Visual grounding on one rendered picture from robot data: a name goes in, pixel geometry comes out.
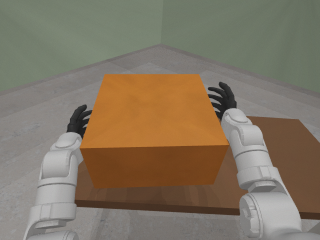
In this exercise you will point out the table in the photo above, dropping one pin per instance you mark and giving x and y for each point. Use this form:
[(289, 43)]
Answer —
[(292, 149)]

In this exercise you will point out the robot left hand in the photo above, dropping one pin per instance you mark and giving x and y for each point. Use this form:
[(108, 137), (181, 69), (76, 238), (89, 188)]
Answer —
[(77, 123)]

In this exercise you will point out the right robot forearm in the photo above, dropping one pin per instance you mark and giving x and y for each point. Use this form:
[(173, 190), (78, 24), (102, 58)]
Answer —
[(256, 173)]

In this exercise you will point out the carton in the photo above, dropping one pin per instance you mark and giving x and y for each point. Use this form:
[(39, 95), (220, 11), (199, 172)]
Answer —
[(153, 130)]

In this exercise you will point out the robot right upper arm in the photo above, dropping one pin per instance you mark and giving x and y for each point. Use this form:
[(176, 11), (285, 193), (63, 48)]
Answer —
[(271, 216)]

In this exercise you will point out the robot left upper arm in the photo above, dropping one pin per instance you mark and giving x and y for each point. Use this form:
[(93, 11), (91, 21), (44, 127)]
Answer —
[(57, 235)]

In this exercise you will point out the left robot forearm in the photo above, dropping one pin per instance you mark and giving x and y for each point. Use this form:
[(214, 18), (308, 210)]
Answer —
[(55, 197)]

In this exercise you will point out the robot right hand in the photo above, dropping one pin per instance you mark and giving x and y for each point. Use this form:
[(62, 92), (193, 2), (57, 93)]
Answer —
[(227, 100)]

